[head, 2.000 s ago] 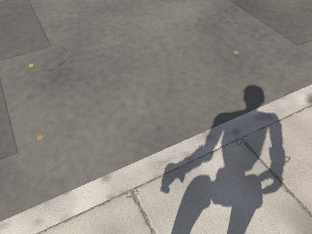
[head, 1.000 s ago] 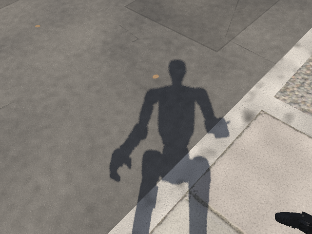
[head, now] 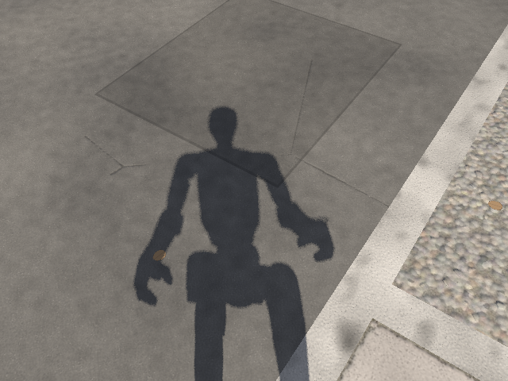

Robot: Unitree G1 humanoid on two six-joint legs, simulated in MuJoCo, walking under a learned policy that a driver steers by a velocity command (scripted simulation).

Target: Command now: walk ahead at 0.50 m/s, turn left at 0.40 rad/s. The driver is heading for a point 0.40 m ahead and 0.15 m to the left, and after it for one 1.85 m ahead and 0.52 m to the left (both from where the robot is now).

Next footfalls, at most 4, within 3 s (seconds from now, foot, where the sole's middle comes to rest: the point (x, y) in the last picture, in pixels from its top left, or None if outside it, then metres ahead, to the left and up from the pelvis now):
0.12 left None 0.25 0.13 -0.78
0.60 right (289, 356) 0.56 -0.01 -0.78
1.12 left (162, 307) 0.67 0.35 -0.78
1.64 right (199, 204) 1.05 0.29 -0.78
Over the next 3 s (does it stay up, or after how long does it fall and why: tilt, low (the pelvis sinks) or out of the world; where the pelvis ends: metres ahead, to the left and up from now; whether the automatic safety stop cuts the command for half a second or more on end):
stays up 1.51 0.57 0.01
